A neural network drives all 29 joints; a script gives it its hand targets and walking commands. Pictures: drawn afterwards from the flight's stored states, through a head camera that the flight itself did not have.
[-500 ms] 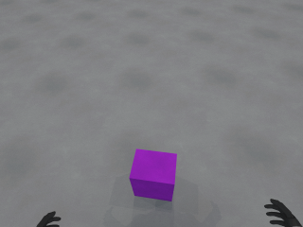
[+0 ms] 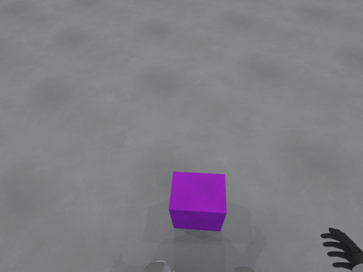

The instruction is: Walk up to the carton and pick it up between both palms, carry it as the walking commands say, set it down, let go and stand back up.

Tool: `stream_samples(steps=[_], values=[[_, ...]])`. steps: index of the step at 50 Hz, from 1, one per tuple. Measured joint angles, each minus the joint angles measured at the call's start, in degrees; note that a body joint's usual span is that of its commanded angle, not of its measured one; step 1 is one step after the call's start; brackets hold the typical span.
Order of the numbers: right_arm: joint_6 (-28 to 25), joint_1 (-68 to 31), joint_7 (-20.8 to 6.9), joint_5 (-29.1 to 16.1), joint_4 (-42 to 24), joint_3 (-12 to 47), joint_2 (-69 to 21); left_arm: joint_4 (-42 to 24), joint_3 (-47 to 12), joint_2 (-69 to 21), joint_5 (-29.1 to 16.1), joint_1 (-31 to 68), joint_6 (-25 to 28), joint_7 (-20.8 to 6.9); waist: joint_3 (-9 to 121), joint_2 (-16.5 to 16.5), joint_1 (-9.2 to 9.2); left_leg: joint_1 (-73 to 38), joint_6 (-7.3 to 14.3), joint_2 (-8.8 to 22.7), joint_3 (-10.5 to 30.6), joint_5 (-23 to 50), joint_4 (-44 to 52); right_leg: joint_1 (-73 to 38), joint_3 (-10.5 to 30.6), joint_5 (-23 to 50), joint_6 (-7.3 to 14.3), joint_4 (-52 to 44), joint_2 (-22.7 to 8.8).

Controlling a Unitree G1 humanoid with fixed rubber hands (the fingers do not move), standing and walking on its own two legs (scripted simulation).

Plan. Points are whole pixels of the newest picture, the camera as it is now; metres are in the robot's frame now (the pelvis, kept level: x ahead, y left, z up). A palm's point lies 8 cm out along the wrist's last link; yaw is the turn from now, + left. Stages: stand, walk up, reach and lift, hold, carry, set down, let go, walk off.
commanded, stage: walk up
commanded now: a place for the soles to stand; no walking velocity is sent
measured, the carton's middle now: (197, 202) +0.49 -0.01 -0.60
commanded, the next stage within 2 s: reach and lift in 1.62 s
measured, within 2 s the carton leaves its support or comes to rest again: neither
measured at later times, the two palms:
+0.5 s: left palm (51, 217) +0.25 +0.35 -0.05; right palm out of the picture +0.14 -0.31 -0.06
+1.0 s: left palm (46, 241) +0.20 +0.35 -0.06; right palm out of the picture +0.09 -0.31 -0.08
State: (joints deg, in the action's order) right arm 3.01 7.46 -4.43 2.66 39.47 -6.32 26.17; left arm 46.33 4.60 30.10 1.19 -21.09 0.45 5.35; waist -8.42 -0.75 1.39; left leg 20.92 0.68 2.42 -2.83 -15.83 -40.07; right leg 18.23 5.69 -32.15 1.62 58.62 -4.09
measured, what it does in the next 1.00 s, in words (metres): steps on the spot: right foot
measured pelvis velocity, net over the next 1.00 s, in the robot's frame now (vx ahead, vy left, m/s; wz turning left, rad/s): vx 0.04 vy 0.03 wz -0.18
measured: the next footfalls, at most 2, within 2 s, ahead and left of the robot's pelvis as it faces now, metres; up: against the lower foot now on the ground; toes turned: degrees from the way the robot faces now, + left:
right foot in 0.16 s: +0.10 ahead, -0.10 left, +0.00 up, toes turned +1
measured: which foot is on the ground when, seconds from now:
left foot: down 0.00-1.00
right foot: up 0.00-0.14, down 0.16-1.00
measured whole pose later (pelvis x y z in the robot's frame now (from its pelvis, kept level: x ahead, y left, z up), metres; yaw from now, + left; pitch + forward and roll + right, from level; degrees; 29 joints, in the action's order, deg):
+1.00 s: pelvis +0.04 +0.03 +0.02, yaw -10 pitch -3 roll +1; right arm 1.4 4.9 -1.4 -1.0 55.1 -4.0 25.3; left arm 55.0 0.4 26.5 -0.5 -7.1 0.0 1.6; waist -5.9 -0.2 -0.1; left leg 9.1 1.8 2.5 -13.1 -15.1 -27.2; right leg 14.6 7.7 -12.1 -0.6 29.7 1.8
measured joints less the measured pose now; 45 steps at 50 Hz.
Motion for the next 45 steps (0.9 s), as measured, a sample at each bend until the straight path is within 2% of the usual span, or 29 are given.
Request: stream_samples(steps=[1,3,5,7,9,13,17,28,36,45], values=[[0.0,0.6,0.6,-0.2,-0.6,0.4,-0.5,-1.3,-0.3,-0.2,-0.2,0.4,-0.1,-0.1,-0.1,0.1,-0.29,-0.8,0.5,-0.1,-0.5,-0.4,0.6,1.9,-0.4,0.0,0.4,2.9,1.2],[0.1,1.8,1.6,-0.7,-1.4,1.2,-1.3,-3.6,-0.9,-0.9,-0.5,1.1,-0.1,-0.6,0.0,0.4,-1.0,-2.8,1.0,-0.4,-1.6,-0.3,2.6,3.8,-1.8,0.9,0.3,2.0,2.6],[-0.2,2.7,2.3,-1.2,-1.6,2.0,-1.7,-5.1,-1.5,-1.6,-0.7,1.9,-0.2,-1.4,0.4,0.4,-1.7,-4.3,1.0,-0.6,-2.5,-0.2,3.9,3.5,-3.5,2.1,0.0,-4.7,3.3],[-0.6,3.2,2.6,-1.7,-1.4,2.8,-1.8,-5.9,-2.0,-2.2,-0.9,2.9,-0.2,-2.2,0.7,0.2,-2.0,-5.2,0.7,-0.5,-3.4,-1.2,3.4,1.1,-5.0,8.0,0.1,-14.4,3.9],[-1.3,3.3,2.5,-2.5,-0.4,3.7,-1.8,-5.9,-2.4,-2.5,-0.8,4.4,0.1,-2.8,0.9,0.0,-1.8,-5.8,0.3,-0.2,-4.3,-2.8,2.1,-1.6,-4.6,16.2,-0.3,-21.4,4.2],[-1.6,3.5,2.8,-3.7,2.6,4.7,-1.9,-5.0,-3.7,-3.7,-1.6,8.4,0.7,-3.8,2.2,-0.2,-1.8,-9.0,0.7,-1.4,-4.9,-1.9,6.5,-3.2,-3.1,15.6,-1.9,-23.0,3.8],[-3.0,2.0,3.0,-3.9,5.6,4.8,-1.3,-3.5,-4.3,-3.4,-2.2,12.2,0.9,-4.2,3.0,0.1,-1.98,-11.0,1.3,-1.2,-6.2,-0.8,10.3,-5.0,-1.9,17.4,-2.6,-27.3,4.2],[-1.8,-3.0,3.3,-4.2,10.9,3.8,0.0,3.8,-4.3,-2.2,-2.3,16.3,-0.6,-3.8,2.1,1.8,-2.18,-12.6,1.7,-0.8,-8.7,-0.9,11.5,-5.4,0.5,18.1,-2.8,-28.1,4.8],[-1.1,-4.0,3.2,-4.0,13.3,3.3,-0.5,7.5,-4.3,-3.4,-1.9,14.3,-0.9,-3.7,1.6,1.3,-1.6,-12.3,1.3,-0.1,-9.6,-0.8,11.1,-4.7,1.3,18.5,-2.4,-27.6,5.6],[-1.3,-3.1,3.1,-3.7,15.0,2.5,-0.6,8.8,-4.4,-3.8,-1.6,13.7,-0.4,-3.6,2.4,0.4,-1.44,-11.6,1.1,0.0,-9.8,0.4,12.4,-3.8,1.6,19.7,-2.2,-28.9,5.8]])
